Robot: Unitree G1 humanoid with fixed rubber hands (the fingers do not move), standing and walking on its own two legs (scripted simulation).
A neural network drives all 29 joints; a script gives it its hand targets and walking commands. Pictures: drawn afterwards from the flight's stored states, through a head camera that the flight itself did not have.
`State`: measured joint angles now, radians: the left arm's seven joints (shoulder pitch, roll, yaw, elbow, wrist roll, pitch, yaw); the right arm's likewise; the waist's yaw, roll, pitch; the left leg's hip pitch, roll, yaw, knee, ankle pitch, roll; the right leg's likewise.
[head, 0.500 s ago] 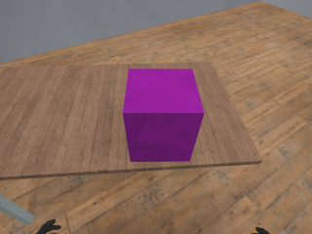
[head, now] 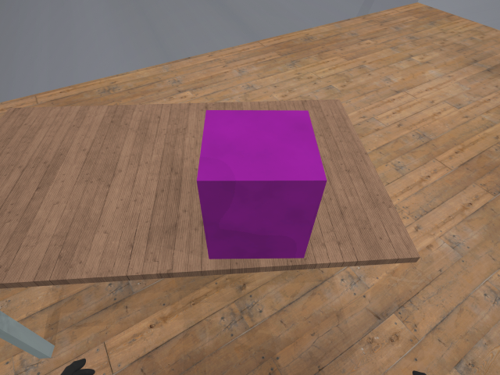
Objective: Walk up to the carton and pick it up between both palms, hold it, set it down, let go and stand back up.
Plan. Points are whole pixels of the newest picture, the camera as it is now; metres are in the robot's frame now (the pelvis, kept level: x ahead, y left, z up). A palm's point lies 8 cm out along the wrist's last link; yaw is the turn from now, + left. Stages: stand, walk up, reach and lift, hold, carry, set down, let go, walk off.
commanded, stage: stand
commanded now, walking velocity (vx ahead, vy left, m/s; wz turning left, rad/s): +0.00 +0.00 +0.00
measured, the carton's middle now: (257, 187) +0.47 -0.02 -0.01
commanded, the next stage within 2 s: none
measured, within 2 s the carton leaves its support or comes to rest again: neither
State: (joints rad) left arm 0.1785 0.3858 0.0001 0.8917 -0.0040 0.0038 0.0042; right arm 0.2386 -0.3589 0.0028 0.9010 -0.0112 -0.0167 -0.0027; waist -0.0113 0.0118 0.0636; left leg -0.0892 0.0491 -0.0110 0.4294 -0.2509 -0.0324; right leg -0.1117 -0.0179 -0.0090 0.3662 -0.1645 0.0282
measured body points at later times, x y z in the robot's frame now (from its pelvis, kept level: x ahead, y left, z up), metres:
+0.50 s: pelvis -0.01 +0.00 +0.00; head -0.02 +0.00 +0.45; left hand +0.10 +0.31 -0.11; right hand +0.07 -0.30 -0.12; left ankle +0.00 +0.14 -0.74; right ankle +0.03 -0.14 -0.74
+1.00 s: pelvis -0.01 +0.00 +0.00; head -0.02 +0.00 +0.45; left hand +0.10 +0.31 -0.11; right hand +0.06 -0.30 -0.12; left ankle +0.00 +0.14 -0.74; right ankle +0.03 -0.14 -0.74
